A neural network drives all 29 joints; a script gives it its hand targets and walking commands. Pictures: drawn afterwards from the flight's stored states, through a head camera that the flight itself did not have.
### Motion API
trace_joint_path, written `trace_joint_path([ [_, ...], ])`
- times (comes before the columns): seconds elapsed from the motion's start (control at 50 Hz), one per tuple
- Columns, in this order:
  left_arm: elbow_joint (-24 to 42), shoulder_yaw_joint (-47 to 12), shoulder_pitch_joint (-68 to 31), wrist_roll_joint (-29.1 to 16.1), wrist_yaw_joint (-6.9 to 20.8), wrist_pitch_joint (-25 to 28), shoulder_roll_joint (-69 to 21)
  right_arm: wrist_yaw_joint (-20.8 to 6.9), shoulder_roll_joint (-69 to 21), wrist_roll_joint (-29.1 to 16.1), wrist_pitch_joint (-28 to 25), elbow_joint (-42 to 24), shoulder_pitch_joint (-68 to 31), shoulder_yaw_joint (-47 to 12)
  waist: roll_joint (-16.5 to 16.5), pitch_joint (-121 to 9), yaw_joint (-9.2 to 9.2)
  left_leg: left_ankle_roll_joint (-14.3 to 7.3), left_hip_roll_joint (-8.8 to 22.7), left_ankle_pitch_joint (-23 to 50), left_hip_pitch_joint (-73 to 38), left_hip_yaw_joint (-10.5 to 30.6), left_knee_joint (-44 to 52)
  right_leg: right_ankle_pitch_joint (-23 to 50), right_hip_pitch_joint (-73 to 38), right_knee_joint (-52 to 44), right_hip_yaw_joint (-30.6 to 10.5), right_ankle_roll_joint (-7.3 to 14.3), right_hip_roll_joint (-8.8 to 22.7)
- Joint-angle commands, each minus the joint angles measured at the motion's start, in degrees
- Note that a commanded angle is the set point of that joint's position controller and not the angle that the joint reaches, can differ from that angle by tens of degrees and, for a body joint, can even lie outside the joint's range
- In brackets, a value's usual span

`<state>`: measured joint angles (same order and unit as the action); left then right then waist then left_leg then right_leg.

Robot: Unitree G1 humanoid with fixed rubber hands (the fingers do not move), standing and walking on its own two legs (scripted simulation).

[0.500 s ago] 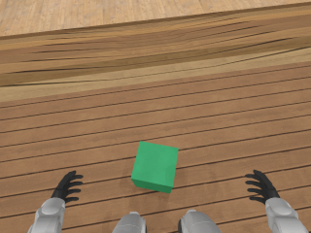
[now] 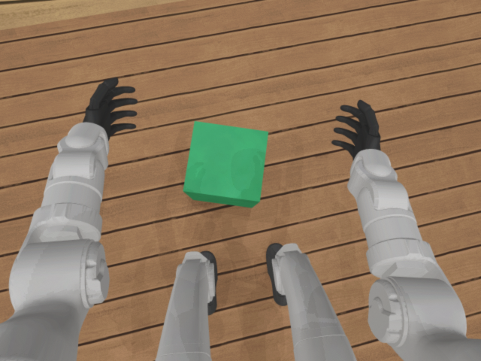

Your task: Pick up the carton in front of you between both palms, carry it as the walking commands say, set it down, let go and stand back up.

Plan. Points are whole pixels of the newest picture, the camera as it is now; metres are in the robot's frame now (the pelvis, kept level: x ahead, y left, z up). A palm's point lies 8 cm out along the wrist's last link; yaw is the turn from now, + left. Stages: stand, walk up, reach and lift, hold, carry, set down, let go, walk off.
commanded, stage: reach and lift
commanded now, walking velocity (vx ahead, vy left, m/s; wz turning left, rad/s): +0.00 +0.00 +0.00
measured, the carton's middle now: (226, 169) +0.48 +0.01 -0.54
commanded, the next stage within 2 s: none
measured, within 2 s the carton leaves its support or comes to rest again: leaves its support in 1.88 s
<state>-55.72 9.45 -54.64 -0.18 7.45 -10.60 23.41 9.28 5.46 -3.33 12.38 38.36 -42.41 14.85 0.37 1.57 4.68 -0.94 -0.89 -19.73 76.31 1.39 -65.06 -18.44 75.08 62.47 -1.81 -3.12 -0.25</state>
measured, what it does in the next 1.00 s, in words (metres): lowers itself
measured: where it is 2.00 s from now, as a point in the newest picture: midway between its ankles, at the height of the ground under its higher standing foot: (244, 289)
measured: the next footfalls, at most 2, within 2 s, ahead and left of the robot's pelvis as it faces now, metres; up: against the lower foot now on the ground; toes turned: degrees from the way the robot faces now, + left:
none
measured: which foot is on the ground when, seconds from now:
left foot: down 0.00-1.00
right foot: down 0.00-1.00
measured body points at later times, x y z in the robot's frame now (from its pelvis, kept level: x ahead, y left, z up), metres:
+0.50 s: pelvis +0.01 +0.00 -0.09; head +0.33 +0.03 +0.23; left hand +0.54 +0.19 -0.24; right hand +0.47 -0.19 -0.23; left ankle +0.08 +0.11 -0.63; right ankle +0.09 -0.15 -0.63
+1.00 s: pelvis -0.04 -0.01 -0.26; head +0.32 +0.01 -0.01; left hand +0.53 +0.18 -0.45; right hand +0.46 -0.19 -0.45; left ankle +0.08 +0.11 -0.63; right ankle +0.09 -0.15 -0.63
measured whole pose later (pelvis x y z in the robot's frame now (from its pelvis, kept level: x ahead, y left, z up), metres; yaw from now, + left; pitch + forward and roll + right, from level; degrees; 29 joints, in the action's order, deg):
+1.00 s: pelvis -0.04 -0.01 -0.26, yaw -3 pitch +40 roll -5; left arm -70.6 -0.6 -84.6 -9.6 1.7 -3.8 30.2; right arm 12.0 7.9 -9.5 4.3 55.2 -72.9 14.0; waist -2.6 16.2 3.3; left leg 0.5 -1.2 -29.4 130.0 3.9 -119.5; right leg -27.7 128.4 115.9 -0.9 -5.0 -4.5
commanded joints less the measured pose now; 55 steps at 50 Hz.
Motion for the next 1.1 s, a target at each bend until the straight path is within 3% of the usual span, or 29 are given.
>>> trace_joint_path([
  [0.0,1.9,1.6,-23.6,0.8,0.6,0.4,9.1,1.2,3.4,1.0,0.0,-5.1,-18.6,3.2,4.7,-44.9,0.82,1.3,-1.7,-2.1,-24.3,-0.6,7.9,-2.2,-13.5,-4.7,6.4,-1.7,-3.3],
  [0.06,-1.0,2.5,-29.7,2.6,0.9,0.2,9.6,1.7,2.5,2.7,0.3,-4.5,-22.9,6.1,5.5,-48.7,1.54,1.4,-2.0,-2.1,-24.1,-0.5,7.2,-1.5,-12.1,-3.8,7.1,-1.9,-3.6],
  [0.14,-1.9,4.2,-32.3,6.0,0.7,0.5,8.6,1.2,1.2,5.3,-0.6,-5.3,-22.8,9.3,7.6,-55.8,1.88,1.7,-2.4,5.2,-28.0,-0.1,6.5,3.7,-10.9,-3.1,7.6,-2.0,-4.1],
  [0.24,-1.3,5.6,-30.6,8.1,-0.2,2.6,4.0,-0.7,-1.5,8.1,-3.7,-4.9,-20.8,11.9,9.1,-54.8,1.36,1.7,-2.2,15.8,-26.9,1.2,2.8,8.7,-1.4,-0.1,8.0,-1.8,-4.7],
  [0.36,-2.3,5.9,-24.5,8.5,-2.3,5.2,-0.3,-2.1,-2.0,9.4,-7.7,-0.1,-17.3,13.0,8.4,-53.2,0.58,1.6,-1.7,23.6,-15.8,2.3,-7.1,11.8,11.8,8.9,7.7,-2.5,-4.9],
  [0.44,-1.3,4.8,-22.4,6.7,-4.0,6.7,0.5,-1.7,-1.2,7.7,-9.7,1.9,-16.0,11.3,7.5,-54.9,-0.29,1.7,-2.0,25.4,-7.8,2.1,-14.5,13.8,16.8,15.9,7.2,-3.0,-5.3],
  [0.52,2.0,1.5,-24.8,2.2,-5.8,8.0,3.9,-0.5,1.0,2.6,-11.1,1.1,-17.8,6.6,7.7,-61.8,-1.36,1.8,-1.8,28.4,-5.7,1.7,-22.8,16.3,19.3,23.7,6.9,-3.3,-5.4],
  [0.58,4.4,-1.5,-27.3,-1.8,-6.5,8.3,6.6,0.8,2.9,-1.1,-11.2,-0.9,-20.3,2.8,8.0,-68.0,-1.54,1.9,-1.4,26.6,-4.4,1.0,-28.0,16.5,18.0,29.0,7.0,-3.2,-5.2],
  [0.68,5.9,-4.9,-32.4,-6.5,-6.6,7.6,10.4,2.8,5.1,-5.3,-9.5,-3.7,-25.0,-0.7,8.1,-72.0,-1.51,1.8,-0.8,15.9,0.4,-0.7,-33.4,11.3,15.6,35.3,7.7,-2.7,-4.7],
  [0.78,-0.5,-6.6,-37.9,-8.1,-6.0,6.7,12.1,3.6,5.9,-6.1,-7.9,0.6,-31.9,-0.9,6.8,-61.3,-1.59,1.4,0.7,1.2,11.2,-0.9,-36.5,1.2,18.6,39.4,7.8,-2.3,-3.8],
  [0.84,-5.5,-7.5,-40.6,-8.5,-5.7,6.8,12.8,3.4,6.4,-6.0,-7.9,5.1,-36.1,-0.3,5.6,-54.3,-1.74,1.1,1.7,-3.8,16.6,-0.5,-38.6,-2.5,20.2,42.0,7.5,-2.2,-3.3],
  [0.98,-11.5,-10.4,-46.0,-10.0,-6.0,8.4,13.8,2.6,8.2,-6.4,-9.9,13.9,-42.6,-0.3,4.5,-48.1,-1.43,0.9,2.6,-3.7,20.9,0.9,-44.2,-1.7,21.8,48.2,6.8,-2.3,-2.7],
  [1.08,-9.6,-12.9,-48.2,-11.1,-7.1,10.2,14.6,1.7,6.0,-12.4,-11.4,18.9,-42.6,-5.0,7.0,-52.0,-3.79,0.7,2.7,3.5,15.2,1.2,-47.3,3.2,23.8,51.8,7.1,-2.4,-3.3],
])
